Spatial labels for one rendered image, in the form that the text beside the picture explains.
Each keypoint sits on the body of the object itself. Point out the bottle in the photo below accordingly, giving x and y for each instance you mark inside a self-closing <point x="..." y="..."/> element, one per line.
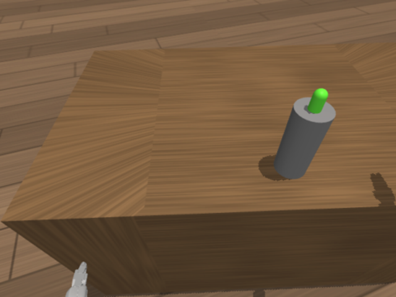
<point x="307" y="126"/>

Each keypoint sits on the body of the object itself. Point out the left robot hand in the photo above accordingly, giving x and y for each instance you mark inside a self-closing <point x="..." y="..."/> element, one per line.
<point x="79" y="288"/>

